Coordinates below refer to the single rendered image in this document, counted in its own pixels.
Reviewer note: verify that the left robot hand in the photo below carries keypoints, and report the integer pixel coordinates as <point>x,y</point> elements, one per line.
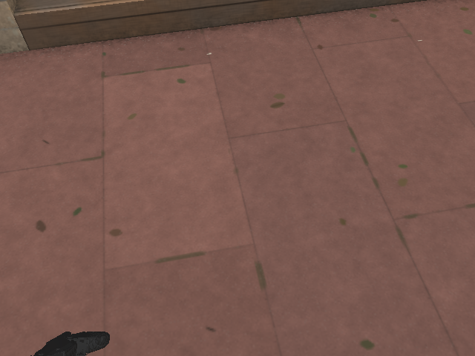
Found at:
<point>78,344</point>

